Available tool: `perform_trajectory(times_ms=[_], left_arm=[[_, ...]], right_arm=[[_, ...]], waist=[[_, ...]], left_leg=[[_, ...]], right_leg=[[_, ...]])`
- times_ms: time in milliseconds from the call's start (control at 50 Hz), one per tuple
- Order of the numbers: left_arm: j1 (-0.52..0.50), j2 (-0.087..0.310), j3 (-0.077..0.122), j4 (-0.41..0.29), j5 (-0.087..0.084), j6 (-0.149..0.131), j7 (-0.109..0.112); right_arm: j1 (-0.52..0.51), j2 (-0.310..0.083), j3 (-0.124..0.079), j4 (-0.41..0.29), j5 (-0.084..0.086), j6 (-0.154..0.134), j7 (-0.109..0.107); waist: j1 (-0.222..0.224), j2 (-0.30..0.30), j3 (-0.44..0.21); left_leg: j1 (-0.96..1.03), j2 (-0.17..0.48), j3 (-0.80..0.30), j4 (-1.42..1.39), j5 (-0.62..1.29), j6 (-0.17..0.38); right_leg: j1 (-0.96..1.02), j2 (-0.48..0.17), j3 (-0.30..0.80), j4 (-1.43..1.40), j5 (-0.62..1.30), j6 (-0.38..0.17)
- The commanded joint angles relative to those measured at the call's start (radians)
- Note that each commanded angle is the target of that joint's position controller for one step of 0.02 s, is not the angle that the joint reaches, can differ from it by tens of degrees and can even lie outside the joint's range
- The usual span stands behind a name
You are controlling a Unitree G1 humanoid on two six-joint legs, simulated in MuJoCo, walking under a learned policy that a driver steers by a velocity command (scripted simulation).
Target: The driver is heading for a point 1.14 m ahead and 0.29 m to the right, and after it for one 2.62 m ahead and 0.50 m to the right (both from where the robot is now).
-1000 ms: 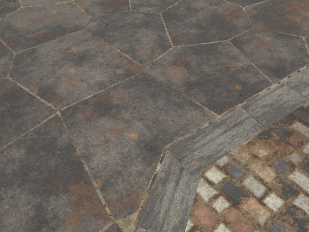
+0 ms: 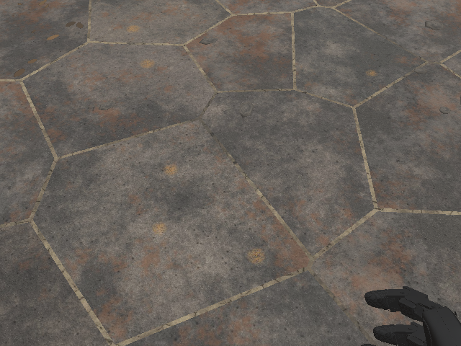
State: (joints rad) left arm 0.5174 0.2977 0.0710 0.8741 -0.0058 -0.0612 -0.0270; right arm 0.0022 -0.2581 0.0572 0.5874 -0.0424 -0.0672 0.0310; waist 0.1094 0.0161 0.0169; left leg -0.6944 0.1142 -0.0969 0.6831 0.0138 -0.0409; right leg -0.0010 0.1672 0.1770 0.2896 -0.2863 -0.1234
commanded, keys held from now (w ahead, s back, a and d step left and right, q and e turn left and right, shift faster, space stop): w+e+shift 0.66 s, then e+shift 0.02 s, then shift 0.04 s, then q+shift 0.28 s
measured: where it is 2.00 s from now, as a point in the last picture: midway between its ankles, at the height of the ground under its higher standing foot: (366, 214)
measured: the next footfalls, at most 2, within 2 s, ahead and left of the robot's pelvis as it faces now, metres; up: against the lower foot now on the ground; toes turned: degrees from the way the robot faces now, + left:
left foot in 0.12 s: +0.32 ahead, +0.17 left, +0.00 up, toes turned -10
right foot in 0.56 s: +0.66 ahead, -0.14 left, +0.00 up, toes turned -35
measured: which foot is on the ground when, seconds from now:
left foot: up 0.00-0.10, down 0.12-0.56, up 0.58-0.92, down 0.94-1.00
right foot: down 0.00-0.10, up 0.12-0.54, down 0.56-0.96, up 0.98-1.00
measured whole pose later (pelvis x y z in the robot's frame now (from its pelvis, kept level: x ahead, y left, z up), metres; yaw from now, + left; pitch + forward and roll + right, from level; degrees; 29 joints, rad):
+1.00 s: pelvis +0.85 -0.19 -0.03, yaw -42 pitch +0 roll +0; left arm 0.32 0.30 0.04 0.81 0.02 -0.04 0.02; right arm 0.10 -0.28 -0.03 0.64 -0.01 -0.12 0.04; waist 0.05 0.01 0.08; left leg -0.54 -0.09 0.00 0.53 -0.01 0.07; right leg -0.15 0.14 0.10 1.05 -0.51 -0.01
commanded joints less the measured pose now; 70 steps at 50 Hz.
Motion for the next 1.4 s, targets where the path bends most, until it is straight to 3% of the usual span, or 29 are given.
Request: perform_trajectory(times_ms=[20, 60, 100, 120, 140, 160, 200, 300, 420, 500, 540, 560, 580, 600, 640, 680, 740, 780, 800, 860, 900, 940, 960, 980, 1000, 1040, 1080, 1180, 1400], left_arm=[[-0.064, 0.2, 0.056, -0.084, -0.009, -0.023, 0.005], [-0.063, 0.22, 0.063, -0.083, -0.001, -0.015, 0.018], [-0.117, 0.258, 0.069, -0.092, 0.012, -0.018, 0.015], [-0.144, 0.169, 0.043, -0.118, 0.015, -0.032, 0.015], [-0.044, 0.01, 0.001, -0.17, -0.031, -0.032, 0.016], [-0.086, 0.078, -0.007, -0.171, -0.009, -0.015, 0.023], [-0.257, 0.131, 0.007, -0.168, 0.025, 0.005, 0.007], [-0.384, 0.033, -0.023, -0.255, 0.04, 0.062, -0.043], [-0.586, 0.037, -0.056, -0.349, 0.036, 0.062, -0.082], [-0.435, 0.095, -0.037, -0.286, 0.036, 0.053, -0.066], [-0.034, 0.179, 0.014, -0.158, 0.034, 0.045, -0.032], [-0.04, 0.233, 0.055, -0.139, -0.005, 0.059, -0.001], [-0.159, 0.363, 0.069, -0.194, 0.039, 0.077, 0.003], [-0.098, 0.339, 0.074, -0.227, 0.038, 0.086, 0.018], [-0.158, 0.236, 0.052, -0.175, 0.026, 0.062, 0.035], [-0.228, 0.194, 0.032, -0.179, 0.024, 0.028, 0.042], [-0.25, 0.173, 0.019, -0.16, 0.018, -0.008, 0.028], [-0.232, 0.136, 0.012, -0.127, 0.009, -0.02, 0.015], [-0.214, 0.067, 0.002, -0.147, -0.049, -0.028, 0.043], [-0.1, 0.132, 0.003, -0.075, -0.017, -0.01, 0.065], [-0.101, 0.123, -0.001, -0.065, 0.018, 0.001, 0.062], [-0.225, 0.153, 0.007, -0.104, 0.027, 0.01, 0.063], [-0.224, 0.11, -0.002, -0.143, 0.051, 0.012, 0.064], [-0.006, 0.006, -0.033, -0.143, 0.042, 0.012, 0.048], [0.028, 0.079, -0.033, -0.145, 0.019, 0.011, 0.031], [-0.238, 0.154, -0.007, -0.216, 0.011, 0.028, 0.038], [-0.267, 0.132, -0.006, -0.245, 0.028, 0.047, 0.052], [-0.3, 0.068, -0.012, -0.244, 0.034, 0.044, 0.076], [-0.515, 0.093, 0.013, -0.266, 0.0, -0.003, 0.057]], right_arm=[[-0.088, -0.111, -0.035, -0.074, 0.014, -0.012, -0.006], [-0.027, -0.145, -0.052, -0.056, 0.01, -0.019, -0.018], [0.268, -0.218, -0.093, 0.017, 0.012, -0.03, -0.045], [0.498, -0.292, -0.125, 0.046, -0.01, -0.034, -0.069], [0.484, -0.369, -0.143, 0.048, -0.049, -0.027, -0.069], [0.403, -0.324, -0.152, 0.048, -0.026, -0.015, -0.064], [0.311, -0.164, -0.119, 0.056, -0.016, -0.012, -0.054], [0.398, -0.081, -0.098, 0.176, 0.018, -0.045, -0.033], [0.373, -0.141, -0.109, 0.219, 0.014, -0.067, -0.038], [0.426, -0.25, -0.134, 0.223, 0.014, -0.034, -0.064], [0.338, -0.275, -0.143, 0.183, 0.005, -0.004, -0.064], [0.312, -0.226, -0.142, 0.175, 0.002, 0.001, -0.047], [0.426, -0.138, -0.112, 0.064, 0.002, -0.017, -0.039], [0.316, -0.189, -0.109, 0.016, 0.01, -0.042, -0.04], [0.247, -0.183, -0.099, 0.011, 0.003, -0.055, -0.039], [0.287, -0.17, -0.093, 0.036, -0.029, -0.012, -0.042], [0.255, -0.111, -0.08, 0.019, -0.017, 0.016, -0.036], [0.219, -0.041, -0.057, 0.02, -0.001, 0.005, -0.022], [0.079, -0.044, -0.066, 0.002, 0.038, -0.048, -0.03], [0.001, -0.058, -0.076, -0.021, 0.054, -0.08, -0.009], [0.065, -0.123, -0.108, -0.001, 0.052, -0.075, 0.001], [0.32, -0.182, -0.144, 0.064, 0.053, -0.067, 0.009], [0.44, -0.237, -0.155, 0.086, 0.043, -0.064, 0.007], [0.376, -0.251, -0.141, 0.04, 0.008, -0.061, 0.009], [0.324, -0.245, -0.155, 0.001, 0.016, -0.046, 0.01], [0.19, -0.176, -0.14, -0.042, 0.046, 0.001, -0.008], [0.161, -0.187, -0.141, -0.052, 0.041, 0.016, -0.018], [0.188, -0.21, -0.162, -0.036, 0.054, 0.044, -0.045], [0.214, -0.217, -0.196, -0.059, 0.067, 0.122, -0.085]], waist=[[-0.027, -0.059, 0.051], [-0.053, -0.065, -0.005], [-0.219, -0.038, -0.188], [-0.309, 0.043, -0.329], [-0.21, 0.35, -0.443], [-0.192, 0.312, -0.371], [-0.2, 0.052, -0.121], [-0.132, 0.092, 0.002], [-0.098, 0.023, 0.129], [0.009, 0.084, -0.01], [0.185, 0.071, -0.18], [0.149, -0.12, -0.161], [-0.039, -0.263, -0.252], [0.05, -0.093, -0.357], [-0.061, 0.058, -0.04], [-0.157, 0.088, 0.06], [-0.191, 0.086, 0.08], [-0.155, 0.026, 0.028], [-0.059, 0.086, 0.011], [-0.012, -0.061, -0.014], [-0.053, -0.093, -0.057], [-0.222, -0.115, -0.132], [-0.242, 0.048, -0.217], [-0.11, 0.269, -0.377], [-0.139, 0.162, -0.488], [-0.139, -0.076, -0.175], [-0.085, -0.057, -0.076], [-0.083, 0.038, -0.151], [-0.16, 0.158, -0.097]], left_leg=[[0.312, -0.081, 0.087, -0.123, 0.115, 0.003], [0.392, -0.117, 0.08, -0.187, 0.001, 0.016], [0.729, -0.109, 0.075, -0.17, -0.169, 0.044], [0.973, 0.087, -0.11, -0.162, -0.503, 0.077], [1.179, 0.381, -0.658, -0.355, -0.822, 0.163], [1.088, 0.366, -0.793, -0.435, -0.932, 0.192], [0.839, 0.255, -0.396, -0.412, -0.579, 0.158], [0.697, 0.177, 0.004, -0.451, -0.011, 0.103], [0.578, 0.084, 0.331, -0.577, 0.288, 0.06], [0.706, 0.121, 0.372, -0.237, 1.043, 0.031], [0.504, 0.143, 0.332, 0.302, 0.935, 0.054], [0.25, -0.058, 0.332, 0.712, -0.06, 0.032], [-0.11, -0.135, 0.212, 1.05, -0.538, -0.015], [-0.223, -0.122, 0.025, 1.051, -0.465, -0.009], [-0.173, -0.022, 0.009, 0.773, -0.39, 0.004], [-0.007, 0.012, 0.013, 0.644, -0.427, -0.024], [0.166, 0.016, 0.093, 0.367, -0.348, -0.047], [0.304, -0.022, 0.152, 0.126, -0.058, -0.001], [0.314, -0.058, 0.12, 0.023, 0.108, -0.012], [0.302, -0.108, 0.118, -0.199, 0.335, 0.038], [0.38, -0.172, 0.128, -0.19, 0.285, 0.077], [0.572, -0.191, 0.126, -0.199, 0.245, 0.102], [0.787, -0.05, -0.034, -0.149, 0.578, 0.157], [1.081, 0.228, -0.535, -0.148, 0.726, 0.392], [1.08, 0.259, -0.73, -0.274, 0.375, 0.43], [0.688, 0.131, -0.551, -0.373, -0.134, 0.33], [0.463, 0.033, -0.477, -0.428, -0.193, 0.29], [0.428, -0.049, -0.381, -0.366, 0.109, 0.242], [0.532, -0.109, -0.547, -0.33, -0.207, 0.183]], right_leg=[[-0.266, -0.196, 0.206, -0.116, 0.369, -0.091], [-0.15, -0.205, 0.22, 0.025, 0.566, -0.055], [-0.189, -0.154, 0.177, 0.419, 0.691, -0.012], [-0.337, -0.112, 0.111, 0.741, 0.453, -0.008], [-0.654, -0.007, -0.008, 1.033, -0.25, 0.02], [-0.784, -0.101, -0.052, 1.126, -0.15, 0.002], [-0.789, -0.192, -0.092, 1.05, 0.003, 0.012], [-0.829, -0.266, -0.126, 1.001, 0.038, 0.029], [-0.667, -0.217, -0.299, 0.59, 0.292, -0.005], [-0.352, -0.072, -0.383, 0.48, 0.206, -0.075], [0.121, -0.048, -0.277, 0.408, 0.133, -0.143], [0.288, -0.116, -0.12, 0.324, 0.063, -0.167], [0.492, -0.372, 0.395, 0.267, 0.216, -0.346], [0.517, -0.43, 0.617, 0.066, -0.058, -0.407], [0.133, -0.379, 0.515, -0.063, -0.068, -0.305], [-0.156, -0.296, 0.356, -0.055, 0.217, -0.271], [-0.375, -0.218, 0.127, -0.033, 0.757, -0.22], [-0.389, -0.124, -0.038, -0.004, 0.886, -0.128], [-0.376, -0.15, -0.006, 0.007, 0.682, -0.109], [-0.172, -0.207, -0.004, 0.02, 0.527, -0.063], [-0.095, -0.217, -0.023, 0.124, 0.645, -0.018], [-0.096, -0.193, -0.086, 0.438, 0.821, 0.053], [-0.263, -0.109, -0.134, 0.829, 0.436, 0.113], [-0.577, 0.021, -0.088, 1.234, -0.362, 0.204], [-0.634, -0.027, 0.026, 1.326, -0.271, 0.191], [-0.687, -0.095, -0.015, 1.204, -0.151, 0.158], [-0.626, -0.123, -0.014, 1.048, -0.103, 0.149], [-0.565, -0.102, -0.023, 0.72, -0.046, 0.195], [-0.476, -0.063, 0.043, 0.325, 0.046, 0.193]])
